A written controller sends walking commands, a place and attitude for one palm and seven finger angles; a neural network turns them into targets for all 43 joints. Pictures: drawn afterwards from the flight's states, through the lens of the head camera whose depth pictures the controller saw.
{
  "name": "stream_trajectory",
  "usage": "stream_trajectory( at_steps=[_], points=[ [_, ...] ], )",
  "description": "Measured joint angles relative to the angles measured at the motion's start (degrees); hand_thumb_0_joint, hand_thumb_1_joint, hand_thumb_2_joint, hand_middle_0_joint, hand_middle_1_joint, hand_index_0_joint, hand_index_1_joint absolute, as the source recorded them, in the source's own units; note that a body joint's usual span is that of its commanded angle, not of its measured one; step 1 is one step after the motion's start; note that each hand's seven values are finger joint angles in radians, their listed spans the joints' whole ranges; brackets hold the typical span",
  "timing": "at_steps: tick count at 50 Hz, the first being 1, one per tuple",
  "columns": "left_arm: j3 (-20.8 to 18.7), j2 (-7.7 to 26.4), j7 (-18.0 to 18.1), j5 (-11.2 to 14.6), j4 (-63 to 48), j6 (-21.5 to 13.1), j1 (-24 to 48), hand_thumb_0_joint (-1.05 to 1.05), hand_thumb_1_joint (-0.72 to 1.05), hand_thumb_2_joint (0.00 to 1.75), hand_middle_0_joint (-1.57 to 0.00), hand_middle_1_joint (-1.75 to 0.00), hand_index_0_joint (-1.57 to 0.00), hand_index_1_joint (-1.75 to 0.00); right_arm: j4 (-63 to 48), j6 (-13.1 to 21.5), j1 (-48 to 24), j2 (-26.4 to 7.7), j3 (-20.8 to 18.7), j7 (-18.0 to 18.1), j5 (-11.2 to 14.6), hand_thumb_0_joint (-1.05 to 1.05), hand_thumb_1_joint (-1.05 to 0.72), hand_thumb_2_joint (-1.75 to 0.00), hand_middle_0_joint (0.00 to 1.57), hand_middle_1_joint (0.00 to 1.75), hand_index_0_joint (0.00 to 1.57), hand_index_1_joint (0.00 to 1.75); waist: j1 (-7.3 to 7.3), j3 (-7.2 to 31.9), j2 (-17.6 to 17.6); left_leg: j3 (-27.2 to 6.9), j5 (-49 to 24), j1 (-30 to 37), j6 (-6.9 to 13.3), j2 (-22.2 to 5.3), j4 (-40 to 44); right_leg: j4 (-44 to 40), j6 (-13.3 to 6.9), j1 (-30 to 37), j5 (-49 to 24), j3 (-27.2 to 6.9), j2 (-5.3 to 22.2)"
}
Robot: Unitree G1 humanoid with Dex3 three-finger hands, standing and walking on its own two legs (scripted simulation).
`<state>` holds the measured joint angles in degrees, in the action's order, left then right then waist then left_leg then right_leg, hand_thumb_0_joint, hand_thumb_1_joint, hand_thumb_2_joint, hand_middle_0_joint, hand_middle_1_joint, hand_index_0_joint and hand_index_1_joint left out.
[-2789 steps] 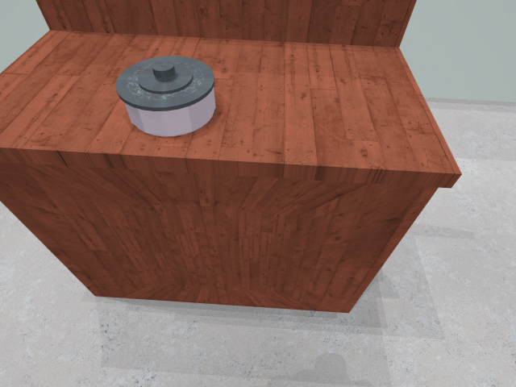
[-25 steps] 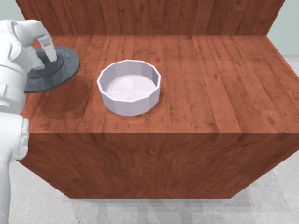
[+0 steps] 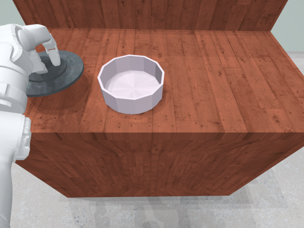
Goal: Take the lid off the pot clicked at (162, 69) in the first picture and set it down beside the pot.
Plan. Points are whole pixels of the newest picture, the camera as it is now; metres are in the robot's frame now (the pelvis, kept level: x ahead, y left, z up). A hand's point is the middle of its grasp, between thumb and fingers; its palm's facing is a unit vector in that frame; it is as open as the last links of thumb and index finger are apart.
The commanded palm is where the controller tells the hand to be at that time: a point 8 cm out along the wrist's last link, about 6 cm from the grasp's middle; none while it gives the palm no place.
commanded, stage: lower the lid onto the table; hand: left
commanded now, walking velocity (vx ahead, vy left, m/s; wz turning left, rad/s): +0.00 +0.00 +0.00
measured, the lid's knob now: (42, 62) +0.51 +0.27 +0.16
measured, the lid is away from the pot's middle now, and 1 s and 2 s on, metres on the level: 0.23 0.23 0.23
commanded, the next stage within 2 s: open the fingers wide in 1.20 s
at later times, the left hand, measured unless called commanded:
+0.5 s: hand (41, 75) +0.47 +0.26 +0.15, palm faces -0.45 -0.13 -0.88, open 6.1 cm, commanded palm +0.49 +0.26 +0.23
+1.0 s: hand (47, 75) +0.49 +0.26 +0.13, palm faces -0.46 -0.14 -0.88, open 6.0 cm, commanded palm +0.50 +0.26 +0.19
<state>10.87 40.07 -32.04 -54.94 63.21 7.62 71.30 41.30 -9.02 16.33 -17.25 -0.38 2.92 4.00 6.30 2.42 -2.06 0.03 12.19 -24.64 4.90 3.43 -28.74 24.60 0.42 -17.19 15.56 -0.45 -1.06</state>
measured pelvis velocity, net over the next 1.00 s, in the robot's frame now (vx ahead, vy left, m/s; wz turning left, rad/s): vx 0.00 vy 0.01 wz -0.01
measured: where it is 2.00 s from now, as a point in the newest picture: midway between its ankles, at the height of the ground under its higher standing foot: outside the picture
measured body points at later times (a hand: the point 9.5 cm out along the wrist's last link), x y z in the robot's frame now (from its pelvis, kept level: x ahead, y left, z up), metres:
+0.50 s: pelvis +0.00 +0.01 +0.00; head +0.05 +0.02 +0.44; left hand +0.49 +0.27 +0.20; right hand +0.04 -0.28 -0.12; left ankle +0.02 +0.06 -0.74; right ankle -0.04 -0.13 -0.74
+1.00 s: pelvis +0.00 +0.01 -0.01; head +0.07 +0.02 +0.43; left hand +0.51 +0.27 +0.18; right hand +0.00 -0.28 -0.13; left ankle +0.02 +0.06 -0.74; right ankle -0.04 -0.13 -0.74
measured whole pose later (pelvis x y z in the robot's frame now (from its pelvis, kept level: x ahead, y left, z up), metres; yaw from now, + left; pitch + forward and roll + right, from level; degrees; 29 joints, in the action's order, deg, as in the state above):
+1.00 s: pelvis +0.00 +0.01 -0.01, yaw -1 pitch +12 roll -3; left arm 10.1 40.2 -27.6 -55.6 71.4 2.5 71.3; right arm 41.5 -9.9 19.5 -16.9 -0.3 3.1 4.7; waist 8.0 4.7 -2.0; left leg 0.5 15.2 -32.2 5.4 3.1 -35.5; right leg 30.7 1.0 -24.6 18.2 -0.7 -1.5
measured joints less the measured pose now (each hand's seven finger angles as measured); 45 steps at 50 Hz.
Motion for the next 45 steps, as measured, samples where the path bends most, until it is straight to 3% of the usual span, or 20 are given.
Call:
stream_trajectory(
  at_steps=[11,24,32,45],
  points=[
    [-2.1,-0.4,0.9,0.0,-0.5,-1.8,-3.3,0.07,0.38,0.7,-0.55,-1.0,-0.77,-1.08,-1.3,-1.1,1.3,0.2,-0.2,-0.8,0.2,0.01,-0.9,-0.9,0.2,0.3,0.21,0.3,0.59,0.9,-0.5,0.7,0.9,-0.8,0.4,0.1,-1.3,1.2,0.4,-0.9,0.7,-0.7,0.1],
    [1.2,-1.8,1.8,0.2,1.8,-2.4,-2.1,0.07,0.38,0.7,-0.54,-1.0,-0.78,-1.08,-1.2,-0.9,0.7,0.5,-0.2,-0.1,0.3,0.01,-0.9,-0.9,0.2,0.3,0.21,0.3,-0.19,0.5,0.0,-0.2,0.7,-2.6,0.5,0.2,-2.5,1.8,0.2,-2.1,0.6,0.3,0.1],
    [2.2,-1.8,2.4,0.0,3.9,-3.0,-0.9,0.07,0.38,0.7,-0.54,-1.0,-0.79,-1.09,0.0,-0.1,0.9,0.3,-0.2,0.7,0.2,0.01,-0.9,-0.9,0.21,0.3,0.21,0.3,0.25,0.5,0.6,-0.3,1.0,-4.1,0.5,0.1,-3.3,2.5,0.1,-3.5,0.8,0.5,0.0],
    [0.2,-0.7,4.0,-0.8,7.1,-4.5,0.1,0.07,0.38,0.7,-0.53,-1.02,-0.8,-1.1,0.6,-0.4,2.7,0.1,-0.4,0.4,0.4,0.01,-0.9,-0.9,0.2,0.3,0.21,0.3,1.41,1.8,0.1,0.2,2.4,-6.8,0.5,-0.2,-5.7,4.8,0.4,-6.4,2.0,0.0,-0.3]
  ],
)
